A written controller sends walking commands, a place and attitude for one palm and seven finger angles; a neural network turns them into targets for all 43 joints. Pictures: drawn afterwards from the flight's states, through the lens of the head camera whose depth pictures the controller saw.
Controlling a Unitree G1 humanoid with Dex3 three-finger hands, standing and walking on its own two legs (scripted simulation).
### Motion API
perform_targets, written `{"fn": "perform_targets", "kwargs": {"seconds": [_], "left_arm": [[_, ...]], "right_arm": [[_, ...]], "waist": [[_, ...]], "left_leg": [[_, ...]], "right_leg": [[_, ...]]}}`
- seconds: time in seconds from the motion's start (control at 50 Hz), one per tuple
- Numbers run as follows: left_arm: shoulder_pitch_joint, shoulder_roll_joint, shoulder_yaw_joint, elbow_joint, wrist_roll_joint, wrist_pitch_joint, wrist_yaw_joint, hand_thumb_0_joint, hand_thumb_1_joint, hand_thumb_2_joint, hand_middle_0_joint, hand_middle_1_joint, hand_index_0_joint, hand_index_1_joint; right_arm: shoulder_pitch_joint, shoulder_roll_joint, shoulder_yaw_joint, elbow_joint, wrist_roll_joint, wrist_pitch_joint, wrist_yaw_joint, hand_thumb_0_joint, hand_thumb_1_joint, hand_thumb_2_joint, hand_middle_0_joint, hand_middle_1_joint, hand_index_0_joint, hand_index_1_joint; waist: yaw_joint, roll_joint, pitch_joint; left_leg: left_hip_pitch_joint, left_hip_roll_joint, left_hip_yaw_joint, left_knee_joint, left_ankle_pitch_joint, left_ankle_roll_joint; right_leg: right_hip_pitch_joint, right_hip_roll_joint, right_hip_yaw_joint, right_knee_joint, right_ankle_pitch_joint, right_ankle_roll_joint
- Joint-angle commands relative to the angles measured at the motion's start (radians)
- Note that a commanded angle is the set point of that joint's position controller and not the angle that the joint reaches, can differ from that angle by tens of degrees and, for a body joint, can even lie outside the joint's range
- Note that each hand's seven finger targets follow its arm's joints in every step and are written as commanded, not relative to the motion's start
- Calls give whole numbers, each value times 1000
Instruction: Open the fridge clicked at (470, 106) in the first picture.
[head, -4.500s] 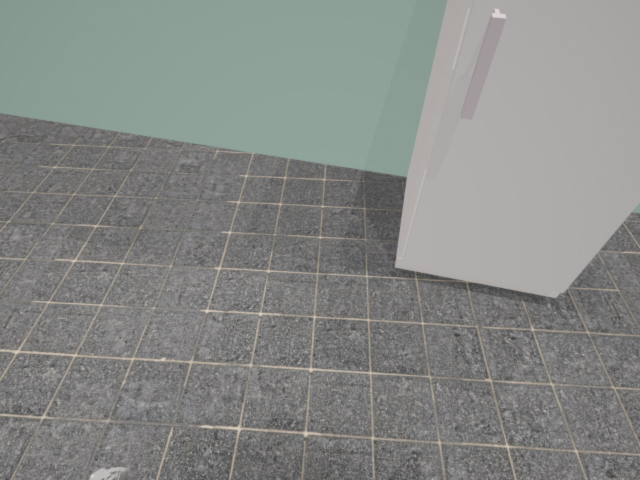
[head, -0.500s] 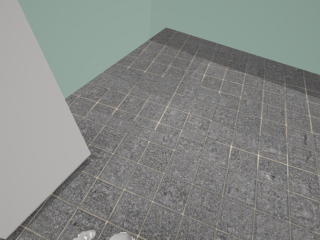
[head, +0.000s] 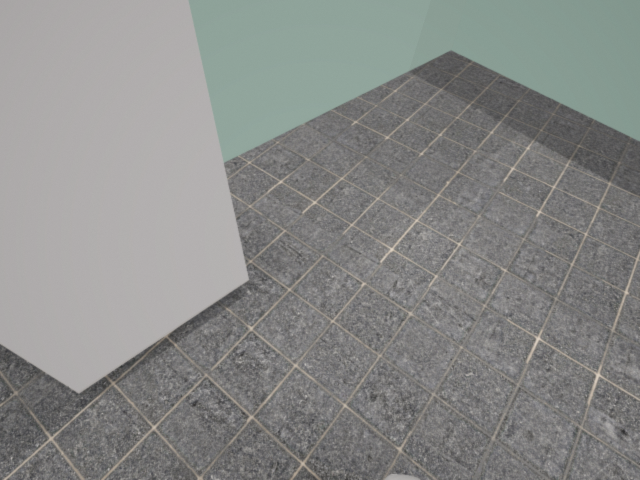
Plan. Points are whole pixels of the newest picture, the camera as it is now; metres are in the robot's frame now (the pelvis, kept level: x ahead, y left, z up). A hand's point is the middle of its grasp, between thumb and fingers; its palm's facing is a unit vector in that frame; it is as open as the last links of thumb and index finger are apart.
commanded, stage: turn to face it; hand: left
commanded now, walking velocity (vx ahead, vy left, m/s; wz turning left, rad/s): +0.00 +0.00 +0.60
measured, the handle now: out of the picture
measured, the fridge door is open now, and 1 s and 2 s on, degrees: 0 0 0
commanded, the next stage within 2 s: take the last steps up to it in 1.06 s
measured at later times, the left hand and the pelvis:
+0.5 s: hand out of the picture -0.04 +0.16 -0.17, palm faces +0.37 -0.90 -0.25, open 7.4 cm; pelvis -0.02 -0.05 -0.01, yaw +21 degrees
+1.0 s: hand out of the picture -0.06 +0.17 -0.15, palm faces +0.57 -0.77 -0.29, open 7.4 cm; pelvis -0.02 -0.05 -0.01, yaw +36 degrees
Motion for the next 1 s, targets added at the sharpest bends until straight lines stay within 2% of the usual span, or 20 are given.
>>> {"fn": "perform_targets", "kwargs": {"seconds": [0.0, 0.06, 0.08, 0.1, 0.12, 0.18, 0.22, 0.38, 0.44, 0.5, 0.52, 0.54, 0.56, 0.66, 0.86, 0.88, 0.9, 0.92, 0.94, 0.98], "left_arm": [[-11, 52, 1, -98, -6, -36, 3, 0, 900, 900, -200, -300, -200, -300], [110, 80, 9, -74, -7, -44, 8, 0, 900, 900, -200, -300, -200, -300], [131, 149, 21, -79, 6, -52, 15, 0, 900, 900, -200, -300, -200, -300], [119, 237, 34, -102, 21, -56, 19, 0, 900, 900, -200, -300, -200, -300], [61, 236, 23, -127, 10, -49, 20, 0, 900, 900, -200, -300, -200, -300], [-90, 129, 0, -153, 10, -56, 17, 0, 900, 900, -200, -300, -200, -300], [-49, 112, -9, -145, 10, -65, 14, 0, 900, 900, -200, -300, -200, -300], [99, 176, 9, -88, 21, -57, 11, 0, 900, 900, -200, -300, -200, -300], [103, 201, 18, -82, 21, -51, 7, 0, 900, 900, -200, -300, -200, -300], [83, 191, 22, -82, 8, -42, 1, 0, 900, 900, -200, -300, -200, -300], [87, 158, 21, -103, 1, -37, -5, 0, 900, 900, -200, -300, -200, -300], [38, 87, -2, -155, -1, -37, -13, 0, 900, 900, -200, -300, -200, -300], [-31, 102, -6, -168, 10, -25, -4, 0, 900, 900, -200, -300, -200, -300], [13, 97, 4, -106, 3, -25, -13, 0, 900, 900, -200, -300, -200, -300], [84, 73, -8, -101, -2, -41, -2, 0, 900, 900, -200, -300, -200, -300], [124, 92, -5, -95, 1, -51, 1, 0, 900, 900, -200, -300, -200, -300], [145, 151, 6, -91, 12, -64, 7, 0, 900, 900, -200, -300, -200, -300], [141, 237, 20, -98, 24, -69, 11, 0, 900, 900, -200, -300, -200, -300], [139, 223, 19, -106, 13, -69, 12, 0, 900, 900, -200, -300, -200, -300], [31, 167, 8, -121, 12, -61, 15, 0, 900, 900, -200, -300, -200, -300]], "right_arm": [[5, -220, -60, -72, -4, -10, -9, 0, -900, -900, 200, 300, 200, 300], [-59, -211, -65, -99, 4, 1, -3, 0, -900, -900, 200, 300, 200, 300], [-53, -157, -60, -111, 13, 4, 5, 0, -900, -900, 200, 300, 200, 300], [-53, -90, -47, -144, 10, 2, 6, 0, -900, -900, 200, 300, 200, 300], [-60, -151, -58, -143, -6, 7, 6, 0, -900, -900, 200, 300, 200, 300], [-15, -138, -59, -86, -7, 29, 24, 0, -900, -900, 200, 300, 200, 300], [-15, -123, -48, -75, -5, 30, 28, 0, -900, -900, 200, 300, 200, 300], [-169, -104, -23, -117, 6, 22, 29, 0, -900, -900, 200, 300, 200, 300], [-151, -100, -14, -117, 11, 11, 26, 0, -900, -900, 200, 300, 200, 300], [-54, -147, -24, -102, 6, -4, 22, 0, -900, -900, 200, 300, 200, 300], [12, -237, -47, -91, 0, -15, 18, 0, -900, -900, 200, 300, 200, 300], [69, -343, -71, -85, 1, -17, 12, 0, -900, -900, 200, 300, 200, 300], [121, -332, -70, -51, 7, -16, 2, 0, -900, -900, 200, 300, 200, 300], [-93, -230, -35, -108, -1, -21, -11, 0, -900, -900, 200, 300, 200, 300], [-105, -220, -42, -111, -1, -1, -5, 0, -900, -900, 200, 300, 200, 300], [-105, -204, -41, -111, 5, -3, -3, 0, -900, -900, 200, 300, 200, 300], [-83, -151, -34, -118, 14, -5, 2, 0, -900, -900, 200, 300, 200, 300], [-78, -88, -20, -146, 14, -7, 5, 0, -900, -900, 200, 300, 200, 300], [-90, -143, -34, -136, 3, 9, -1, 0, -900, -900, 200, 300, 200, 300], [-90, -137, -40, -101, 3, 23, 8, 0, -900, -900, 200, 300, 200, 300]], "waist": [[-14, 172, -151], [47, 141, -157], [62, -27, -150], [69, -321, -102], [51, -244, -84], [-36, -174, 27], [-18, -183, 19], [69, -209, -36], [69, -243, -86], [11, -172, -133], [-29, 42, -192], [-63, 313, -178], [-86, 215, -187], [6, 161, -98], [31, 138, -109], [54, 102, -124], [61, -62, -137], [61, -319, -119], [73, -289, -124], [24, -176, -35]], "left_leg": [[124, 230, -327, -101, 196, 123], [-44, 156, -301, -38, 41, 52], [-222, 75, -233, 107, -116, -10], [-378, -66, -12, 384, -377, -93], [-323, -8, -49, 578, -394, -78], [-282, 53, -12, 783, -224, -93], [-279, 55, 25, 784, -185, -112], [-185, 69, 115, 430, -303, -124], [-107, 51, 155, 289, -299, -104], [126, 54, 161, -1, -77, -75], [322, 206, -40, -71, 146, -5], [414, 453, -338, -84, 568, 140], [381, 464, -318, -69, 579, 184], [170, 261, -128, -89, 346, 106], [61, 215, -229, -23, 230, 95], [18, 183, -207, 40, 197, 58], [-108, 96, -126, 190, 6, -7], [-266, -45, 10, 414, -401, -74], [-220, 0, -61, 578, -441, -66], [-223, 31, -54, 743, -332, -68]], "right_leg": [[45, 40, -15, -160, -12, -11], [290, 39, -33, -461, 165, -31], [430, -110, 116, -613, 87, -80], [408, -400, 406, -713, 36, -188], [228, -442, 369, -714, 13, -230], [82, -277, 126, -667, 126, -174], [143, -238, 25, -622, 275, -166], [319, -315, -44, -539, 539, -209], [364, -317, -84, -474, 655, -198], [263, -290, -174, -295, 592, -111], [69, -217, -215, -99, 376, -47], [-199, -91, -198, 109, -229, 20], [-215, -88, -83, 212, -232, 4], [-110, -59, -39, 186, -11, 8], [183, 35, -71, -314, 116, -15], [278, 17, -57, -460, 217, -18], [396, -134, 88, -577, 254, -55], [419, -381, 339, -617, 416, -170], [286, -419, 339, -637, 378, -232], [175, -324, 223, -635, 280, -218]]}}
